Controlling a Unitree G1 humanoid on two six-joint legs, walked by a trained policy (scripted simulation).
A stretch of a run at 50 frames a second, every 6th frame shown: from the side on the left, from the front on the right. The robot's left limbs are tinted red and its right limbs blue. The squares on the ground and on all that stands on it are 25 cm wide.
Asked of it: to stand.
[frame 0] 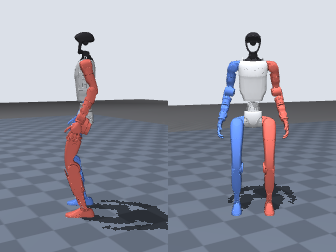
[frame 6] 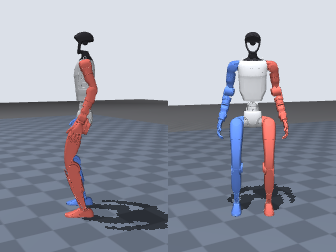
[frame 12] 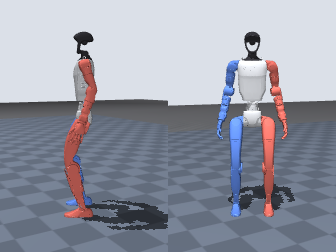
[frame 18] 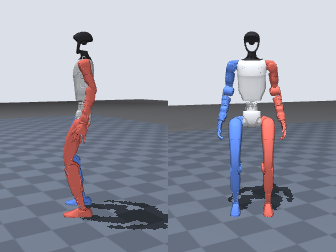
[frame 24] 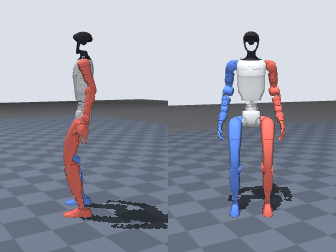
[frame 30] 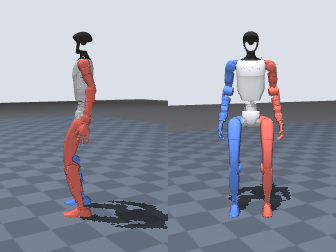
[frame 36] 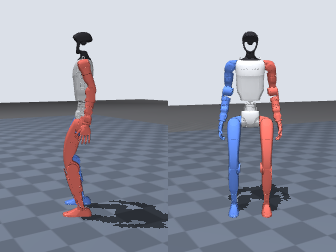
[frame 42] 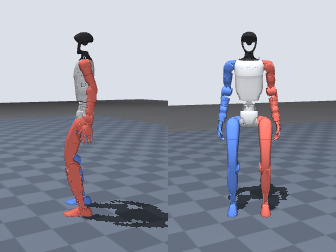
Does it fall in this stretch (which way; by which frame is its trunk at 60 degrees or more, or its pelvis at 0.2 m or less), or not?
no
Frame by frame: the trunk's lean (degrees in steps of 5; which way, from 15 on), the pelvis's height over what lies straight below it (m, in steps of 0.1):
0: 0, 0.8
6: 0, 0.8
12: 0, 0.8
18: 0, 0.8
24: 0, 0.8
30: 0, 0.8
36: 0, 0.8
42: 0, 0.8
